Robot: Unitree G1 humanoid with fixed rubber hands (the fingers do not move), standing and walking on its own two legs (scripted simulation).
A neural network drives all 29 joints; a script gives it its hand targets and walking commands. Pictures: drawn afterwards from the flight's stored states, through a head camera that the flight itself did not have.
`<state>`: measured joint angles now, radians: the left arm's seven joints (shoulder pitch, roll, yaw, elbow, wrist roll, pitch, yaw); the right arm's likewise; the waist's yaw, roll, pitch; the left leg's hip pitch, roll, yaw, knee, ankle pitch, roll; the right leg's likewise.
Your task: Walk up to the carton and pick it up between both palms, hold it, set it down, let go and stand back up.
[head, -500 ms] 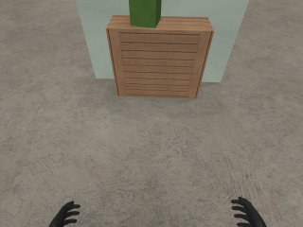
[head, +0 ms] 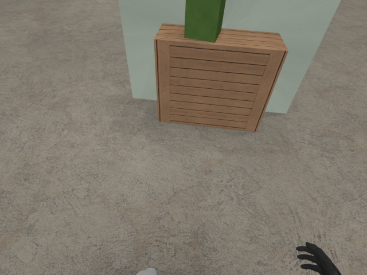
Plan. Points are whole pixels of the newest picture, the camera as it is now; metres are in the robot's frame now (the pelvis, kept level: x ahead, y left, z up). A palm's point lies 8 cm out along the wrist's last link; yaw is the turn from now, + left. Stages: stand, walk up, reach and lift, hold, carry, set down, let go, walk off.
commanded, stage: walk up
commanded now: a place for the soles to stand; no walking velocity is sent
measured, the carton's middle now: (205, 13) +1.56 -0.05 +0.05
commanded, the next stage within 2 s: none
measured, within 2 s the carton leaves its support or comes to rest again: neither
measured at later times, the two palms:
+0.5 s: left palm (62, 216) +0.28 +0.34 -0.10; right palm (314, 241) +0.23 -0.26 -0.02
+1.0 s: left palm (84, 149) +0.51 +0.37 -0.10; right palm (261, 141) +0.58 -0.23 -0.07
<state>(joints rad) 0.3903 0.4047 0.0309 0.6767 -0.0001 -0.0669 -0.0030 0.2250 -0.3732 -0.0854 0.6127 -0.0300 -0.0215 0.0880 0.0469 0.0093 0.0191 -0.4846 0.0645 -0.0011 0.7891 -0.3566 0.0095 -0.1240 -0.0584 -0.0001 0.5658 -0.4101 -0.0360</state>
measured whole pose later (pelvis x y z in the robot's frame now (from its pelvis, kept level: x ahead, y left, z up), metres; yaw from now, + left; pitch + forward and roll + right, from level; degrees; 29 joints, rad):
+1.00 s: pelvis +0.44 +0.06 -0.02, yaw +2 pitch -4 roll -4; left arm 0.36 0.41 0.04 0.62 0.00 -0.05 0.01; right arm 0.31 -0.38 -0.07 0.58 -0.03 -0.04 0.04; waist 0.03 0.03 0.04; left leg -0.48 0.06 0.00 0.78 -0.28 0.02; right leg -0.21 0.02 0.03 0.74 -0.48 -0.03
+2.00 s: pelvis +0.87 +0.07 +0.01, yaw +1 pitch -3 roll -3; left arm 0.37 0.43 0.04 0.58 0.00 -0.03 0.01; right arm 0.41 -0.39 -0.07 0.58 -0.03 -0.02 0.03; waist -0.06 -0.02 0.07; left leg -0.28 0.05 0.02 0.66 -0.32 0.03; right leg -0.48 0.04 0.04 1.09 -0.42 0.01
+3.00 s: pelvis +1.07 +0.13 -0.01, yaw -1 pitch -5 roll -2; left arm 0.37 0.44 0.04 0.60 0.00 0.00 0.06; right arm 0.23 -0.42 -0.07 0.56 -0.02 0.05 0.01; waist 0.00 -0.01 0.11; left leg -0.35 0.06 0.09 0.74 -0.32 0.05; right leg -0.28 0.02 0.07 0.75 -0.37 0.03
